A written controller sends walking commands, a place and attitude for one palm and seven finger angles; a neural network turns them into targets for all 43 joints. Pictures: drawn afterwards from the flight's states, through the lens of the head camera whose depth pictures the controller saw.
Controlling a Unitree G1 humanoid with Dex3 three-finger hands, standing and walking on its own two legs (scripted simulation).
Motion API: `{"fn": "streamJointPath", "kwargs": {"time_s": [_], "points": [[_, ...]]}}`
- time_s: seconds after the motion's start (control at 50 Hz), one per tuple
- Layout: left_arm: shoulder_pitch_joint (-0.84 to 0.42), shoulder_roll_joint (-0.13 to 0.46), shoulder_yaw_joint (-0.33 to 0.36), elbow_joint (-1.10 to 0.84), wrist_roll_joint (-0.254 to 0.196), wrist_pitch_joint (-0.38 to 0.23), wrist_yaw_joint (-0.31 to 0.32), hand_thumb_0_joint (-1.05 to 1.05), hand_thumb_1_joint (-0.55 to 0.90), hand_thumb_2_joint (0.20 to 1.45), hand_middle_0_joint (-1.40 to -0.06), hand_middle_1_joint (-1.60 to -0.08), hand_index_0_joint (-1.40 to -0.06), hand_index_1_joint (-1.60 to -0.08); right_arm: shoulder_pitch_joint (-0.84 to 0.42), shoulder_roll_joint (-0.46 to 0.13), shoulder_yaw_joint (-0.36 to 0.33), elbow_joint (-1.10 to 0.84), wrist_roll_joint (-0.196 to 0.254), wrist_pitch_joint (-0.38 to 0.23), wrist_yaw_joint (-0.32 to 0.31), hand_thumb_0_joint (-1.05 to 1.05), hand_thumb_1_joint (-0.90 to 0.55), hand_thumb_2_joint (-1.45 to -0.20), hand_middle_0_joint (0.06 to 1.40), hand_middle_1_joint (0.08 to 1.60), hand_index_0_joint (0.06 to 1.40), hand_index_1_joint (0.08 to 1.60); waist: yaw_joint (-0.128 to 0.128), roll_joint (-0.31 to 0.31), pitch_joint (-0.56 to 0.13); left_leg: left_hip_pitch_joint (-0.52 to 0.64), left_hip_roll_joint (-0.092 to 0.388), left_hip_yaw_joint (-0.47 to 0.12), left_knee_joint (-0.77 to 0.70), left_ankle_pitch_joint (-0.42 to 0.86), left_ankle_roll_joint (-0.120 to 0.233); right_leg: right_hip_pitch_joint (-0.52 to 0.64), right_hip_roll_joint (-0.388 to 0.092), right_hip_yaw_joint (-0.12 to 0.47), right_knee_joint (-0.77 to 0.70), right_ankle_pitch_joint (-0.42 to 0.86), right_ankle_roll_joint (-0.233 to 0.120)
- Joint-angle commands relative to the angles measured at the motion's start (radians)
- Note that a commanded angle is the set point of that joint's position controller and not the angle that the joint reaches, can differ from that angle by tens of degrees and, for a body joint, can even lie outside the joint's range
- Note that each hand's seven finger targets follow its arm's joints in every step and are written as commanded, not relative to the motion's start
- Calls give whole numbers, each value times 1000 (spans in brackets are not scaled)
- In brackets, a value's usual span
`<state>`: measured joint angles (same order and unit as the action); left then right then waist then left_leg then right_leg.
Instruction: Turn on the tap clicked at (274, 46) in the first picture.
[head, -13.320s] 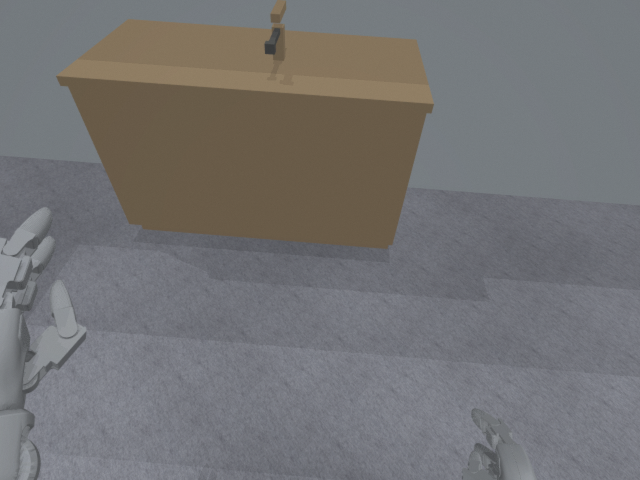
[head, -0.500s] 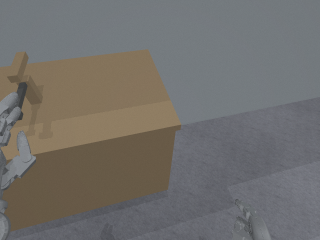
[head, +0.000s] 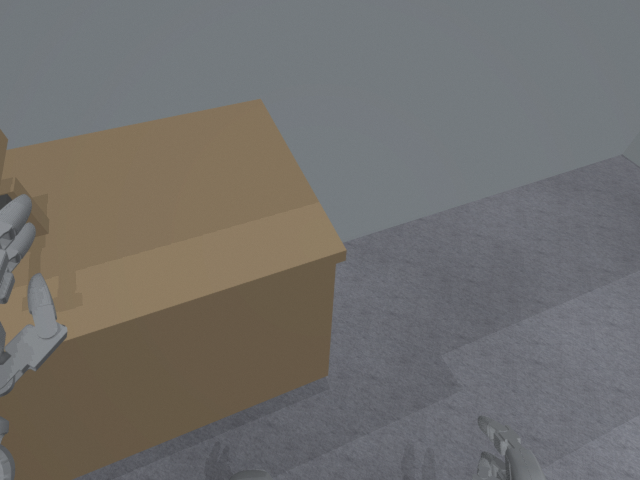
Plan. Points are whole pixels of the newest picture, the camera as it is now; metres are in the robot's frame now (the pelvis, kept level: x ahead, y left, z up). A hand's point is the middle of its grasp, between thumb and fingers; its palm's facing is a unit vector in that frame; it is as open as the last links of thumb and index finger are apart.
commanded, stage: shuffle to correct the standing spot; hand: left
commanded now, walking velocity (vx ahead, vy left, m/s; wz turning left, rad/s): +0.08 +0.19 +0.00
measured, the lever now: out of the picture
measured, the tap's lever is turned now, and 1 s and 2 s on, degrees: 0 0 0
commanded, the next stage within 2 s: come to a stop and stand still in 0.16 s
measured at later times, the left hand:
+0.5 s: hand out of the picture +0.24 +0.33 +0.17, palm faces +0.42 -0.83 -0.38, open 7.4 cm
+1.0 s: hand out of the picture +0.24 +0.31 +0.15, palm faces +0.25 -0.89 -0.39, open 7.4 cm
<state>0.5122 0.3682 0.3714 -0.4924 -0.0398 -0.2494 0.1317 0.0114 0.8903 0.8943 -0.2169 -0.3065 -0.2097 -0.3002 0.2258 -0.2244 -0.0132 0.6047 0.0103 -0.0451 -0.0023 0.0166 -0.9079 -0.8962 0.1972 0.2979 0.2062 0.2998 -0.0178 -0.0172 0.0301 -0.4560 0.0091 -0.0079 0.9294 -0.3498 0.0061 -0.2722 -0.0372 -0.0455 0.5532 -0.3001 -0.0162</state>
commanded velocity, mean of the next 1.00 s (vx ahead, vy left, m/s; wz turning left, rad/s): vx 0.01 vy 0.01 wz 0.00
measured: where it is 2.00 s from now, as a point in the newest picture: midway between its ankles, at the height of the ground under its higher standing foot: outside the picture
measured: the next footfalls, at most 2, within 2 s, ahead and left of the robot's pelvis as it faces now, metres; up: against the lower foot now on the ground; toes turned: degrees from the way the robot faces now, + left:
left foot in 0.10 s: +0.07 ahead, +0.20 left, +0.00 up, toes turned +3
right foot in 0.48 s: +0.05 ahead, -0.05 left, +0.00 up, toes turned -1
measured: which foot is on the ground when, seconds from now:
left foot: up 0.00-0.08, down 0.10-1.00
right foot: down 0.00-0.34, up 0.36-0.46, down 0.48-1.00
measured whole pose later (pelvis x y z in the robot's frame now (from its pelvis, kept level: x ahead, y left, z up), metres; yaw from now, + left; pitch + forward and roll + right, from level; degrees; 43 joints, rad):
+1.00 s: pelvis +0.01 +0.09 +0.01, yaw -2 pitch +0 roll -1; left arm 0.46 0.38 0.32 -0.46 -0.05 -0.23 0.08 0.01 0.89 0.89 -0.21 -0.31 -0.21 -0.30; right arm 0.20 -0.21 -0.02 0.55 0.02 -0.14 -0.02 0.02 -0.91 -0.90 0.20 0.30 0.21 0.30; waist 0.00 -0.03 0.05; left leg -0.24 0.03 0.09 0.47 -0.23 0.02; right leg -0.20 -0.01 0.02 0.44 -0.23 0.03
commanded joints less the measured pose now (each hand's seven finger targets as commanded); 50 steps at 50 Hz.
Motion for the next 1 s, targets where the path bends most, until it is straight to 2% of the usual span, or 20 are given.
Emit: {"fn": "streamJointPath", "kwargs": {"time_s": [0.0,0.04,0.1,0.16,0.2,0.24,0.28,0.32,0.36,0.4,0.44,0.52,0.68,0.7,0.72,0.74,0.76,0.8,0.9,0.98], "points": [[-53,193,139,-177,-1,-44,32,0,900,900,-200,-300,-200,-300,-109,-59,-32,-154,0,-76,-31,0,-900,-900,200,300,200,300,28,-120,-122,206,-14,117,-354,125,8,29,-214,126,-116,345,-70],[-94,208,140,-203,-3,-42,28,0,900,900,-200,-300,-200,-300,-107,-70,-47,-160,0,-92,-43,0,-900,-900,200,300,200,300,26,-57,-118,278,-13,125,-456,186,9,44,-170,106,-43,295,-31],[-93,207,142,-239,-4,-42,19,0,900,900,-200,-300,-200,-300,-88,-125,-74,-184,15,-104,-49,0,-900,-900,200,300,200,300,23,86,-134,317,133,-42,-441,364,76,-48,-42,30,133,115,21],[-114,212,157,-261,-2,-39,16,0,900,900,-200,-300,-200,-300,-105,-102,-51,-180,19,-112,-39,0,-900,-900,200,300,200,300,31,231,-98,143,157,-69,-470,353,110,35,-18,-52,160,-70,31],[-89,181,150,-243,-3,-46,21,0,900,900,-200,-300,-200,-300,-88,-109,-55,-170,22,-121,-26,0,-900,-900,200,300,200,300,28,87,-130,103,90,3,-363,269,62,134,-38,-23,9,176,10],[-79,187,145,-231,-9,-44,20,0,900,900,-200,-300,-200,-300,-75,-101,-65,-170,20,-105,-19,0,-900,-900,200,300,200,300,2,-152,-152,113,-4,79,-252,200,8,122,-157,140,-40,327,-43],[-95,172,134,-243,-12,-33,19,0,900,900,-200,-300,-200,-300,-67,-88,-54,-151,21,-95,-23,0,-900,-900,200,300,200,300,-7,-18,-150,222,10,38,-377,242,5,49,-111,78,45,279,-21],[-136,174,128,-274,-10,-25,13,0,900,900,-200,-300,-200,-300,-90,-86,-41,-158,21,-101,-32,0,-900,-900,200,300,200,300,1,257,-134,300,145,-151,-556,368,47,-70,22,-37,225,3,46],[-174,188,127,-266,-6,-20,12,0,900,900,-200,-300,-200,-300,-96,-71,-30,-152,4,-115,-37,0,-900,-900,200,300,200,300,11,227,-110,334,214,-208,-595,427,83,-121,18,2,237,-186,30],[-156,143,91,-248,0,-10,17,0,900,900,-200,-300,-200,-300,-86,-75,-25,-146,2,-123,-29,0,-900,-900,200,300,200,300,14,200,-144,361,194,-114,-538,521,71,-53,21,-4,80,-102,18],[-157,150,86,-247,5,-5,20,0,900,900,-200,-300,-200,-300,-100,-74,-14,-147,1,-123,-24,0,-900,-900,200,300,200,300,23,217,-154,286,158,-56,-509,423,40,100,26,-9,-123,65,12],[-103,137,78,-184,-6,17,16,0,900,900,-200,-300,-200,-300,-98,-80,-18,-155,5,-113,-30,0,-900,-900,200,300,200,300,17,-6,-115,197,50,0,-495,130,-2,149,-29,119,-198,219,-27],[-175,138,60,-159,-8,34,18,0,900,900,-200,-300,-200,-300,-128,-80,-9,-163,6,-93,-56,0,-900,-900,200,300,200,300,26,89,-113,250,77,-12,-580,226,9,160,8,51,-189,240,11],[-1161,917,622,-361,150,-62,5,0,900,900,-200,-300,-200,-300,-6,-128,-42,-153,-53,-141,-51,0,-900,-900,200,300,200,300,79,-86,90,98,106,38,-409,310,24,-44,-57,145,-291,275,14],[-592,312,221,204,55,-22,-40,0,900,900,-200,-300,-200,-300,-83,-14,-5,-78,-18,-140,-42,0,-900,-900,200,300,200,300,44,-93,-111,279,12,23,-456,337,15,14,-77,183,-204,379,-67],[-366,177,116,160,30,-22,-53,0,900,900,-200,-300,-200,-300,-54,-105,-53,-161,-4,-160,-35,0,-900,-900,200,300,200,300,75,43,-132,342,36,58,-458,367,2,61,-61,236,-206,506,-26],[-284,47,-2,51,-1,-30,-60,0,900,900,-200,-300,-200,-300,-69,-89,-53,-171,15,-162,-9,0,-900,-900,200,300,200,300,57,166,-224,387,48,65,-470,464,14,153,-57,167,-128,542,-25],[-207,105,2,-132,-2,-41,-39,0,900,900,-200,-300,-200,-300,-80,-107,-54,-191,13,-161,14,0,-900,-900,200,300,200,300,63,145,-261,389,73,34,-478,546,19,181,-32,118,-111,449,-8],[-81,209,133,-155,-20,-35,-7,0,900,900,-200,-300,-200,-300,-105,-103,-38,-205,6,-145,-9,0,-900,-900,200,300,200,300,56,-12,-171,264,68,11,-528,281,12,145,-13,96,-155,262,0],[-182,243,177,-171,-27,-52,-5,0,900,900,-200,-300,-200,-300,-112,-97,-31,-201,3,-141,-45,0,-900,-900,200,300,200,300,43,67,-120,238,69,-3,-568,171,21,114,-9,95,-161,189,-2]]}}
